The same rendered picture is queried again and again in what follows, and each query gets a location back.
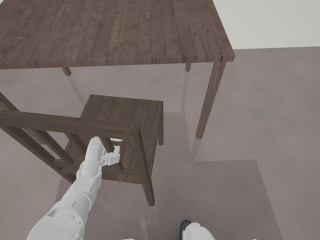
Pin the table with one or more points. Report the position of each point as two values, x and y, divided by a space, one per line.
88 33

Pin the robot right foot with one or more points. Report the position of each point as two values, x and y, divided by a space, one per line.
183 226

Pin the left robot upper arm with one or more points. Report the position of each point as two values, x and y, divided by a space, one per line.
54 228

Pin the chair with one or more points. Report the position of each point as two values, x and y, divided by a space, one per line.
139 123

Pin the robot left forearm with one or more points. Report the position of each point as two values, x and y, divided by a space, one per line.
79 198

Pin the robot left hand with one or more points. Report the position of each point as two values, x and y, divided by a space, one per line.
97 151

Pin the robot right thigh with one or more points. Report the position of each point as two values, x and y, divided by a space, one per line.
196 233

